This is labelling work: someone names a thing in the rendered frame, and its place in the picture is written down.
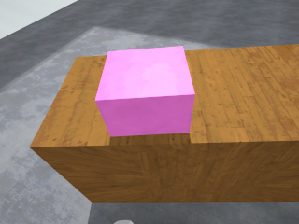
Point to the pedestal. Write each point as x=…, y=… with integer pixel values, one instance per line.
x=243, y=143

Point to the carton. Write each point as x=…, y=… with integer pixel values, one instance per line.
x=146, y=92

